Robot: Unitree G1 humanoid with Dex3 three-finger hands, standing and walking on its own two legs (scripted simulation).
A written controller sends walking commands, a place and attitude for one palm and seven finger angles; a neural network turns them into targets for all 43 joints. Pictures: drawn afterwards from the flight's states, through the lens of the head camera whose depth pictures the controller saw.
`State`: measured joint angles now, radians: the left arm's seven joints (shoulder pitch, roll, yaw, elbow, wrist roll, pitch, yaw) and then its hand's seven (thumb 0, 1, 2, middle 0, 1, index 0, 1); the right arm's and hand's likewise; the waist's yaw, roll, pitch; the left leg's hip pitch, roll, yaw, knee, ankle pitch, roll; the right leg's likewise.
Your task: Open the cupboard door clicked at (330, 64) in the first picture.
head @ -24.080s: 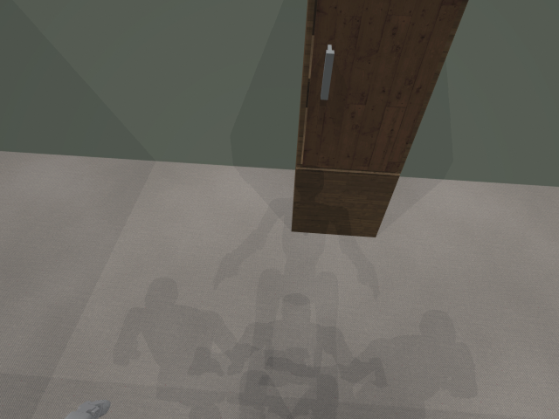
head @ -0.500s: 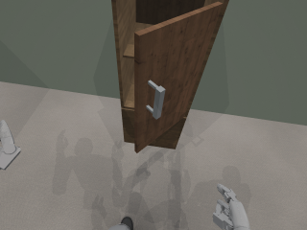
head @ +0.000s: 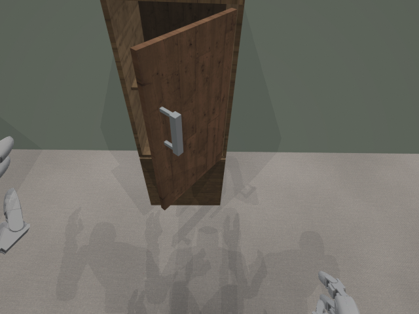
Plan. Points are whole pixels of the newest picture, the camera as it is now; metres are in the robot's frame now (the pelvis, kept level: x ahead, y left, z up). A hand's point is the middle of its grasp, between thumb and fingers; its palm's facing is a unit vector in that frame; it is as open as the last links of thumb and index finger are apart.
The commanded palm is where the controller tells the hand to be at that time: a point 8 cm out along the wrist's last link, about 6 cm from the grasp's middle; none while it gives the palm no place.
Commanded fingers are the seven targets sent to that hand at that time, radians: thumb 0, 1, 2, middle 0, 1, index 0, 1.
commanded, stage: stop stepping back and stand still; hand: left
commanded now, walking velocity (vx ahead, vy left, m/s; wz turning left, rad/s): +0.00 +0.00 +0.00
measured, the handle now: (171, 131) +0.55 +0.10 +0.03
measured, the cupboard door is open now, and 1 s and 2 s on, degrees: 50 50 50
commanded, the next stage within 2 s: let the arm hang, fingers relaxed in 0.16 s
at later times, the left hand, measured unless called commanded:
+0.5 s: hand out of the picture +0.08 +0.22 -0.14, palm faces -0.03 -0.97 -0.26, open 7.4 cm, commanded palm none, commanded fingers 0.00 0.90 0.90 -0.20 -0.30 -0.20 -0.30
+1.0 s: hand out of the picture -0.11 +0.19 -0.16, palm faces +0.07 -0.97 -0.22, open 7.3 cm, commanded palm none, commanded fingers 0.00 0.90 0.90 -0.20 -0.30 -0.20 -0.30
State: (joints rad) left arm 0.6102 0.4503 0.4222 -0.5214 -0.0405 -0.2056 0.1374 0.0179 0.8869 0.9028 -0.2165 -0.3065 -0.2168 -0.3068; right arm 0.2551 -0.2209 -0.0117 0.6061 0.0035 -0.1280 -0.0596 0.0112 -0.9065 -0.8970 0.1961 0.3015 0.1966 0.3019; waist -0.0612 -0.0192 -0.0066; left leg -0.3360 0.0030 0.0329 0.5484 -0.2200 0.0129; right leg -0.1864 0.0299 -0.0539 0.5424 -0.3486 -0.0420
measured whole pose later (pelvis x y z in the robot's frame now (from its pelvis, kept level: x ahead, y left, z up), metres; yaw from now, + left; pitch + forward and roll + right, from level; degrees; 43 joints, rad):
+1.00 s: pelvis -0.04 +0.02 +0.01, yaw +1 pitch -1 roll +0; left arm 0.36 0.15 0.02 1.17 0.01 0.02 0.03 0.01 0.91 0.90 -0.20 -0.30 -0.20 -0.30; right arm 0.33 -0.10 0.00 1.14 -0.02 0.03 -0.03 0.00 -0.91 -0.90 0.20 0.30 0.20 0.30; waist 0.00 0.03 0.05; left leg -0.27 -0.03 -0.03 0.44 -0.15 0.02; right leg -0.20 0.00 -0.06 0.46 -0.25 -0.03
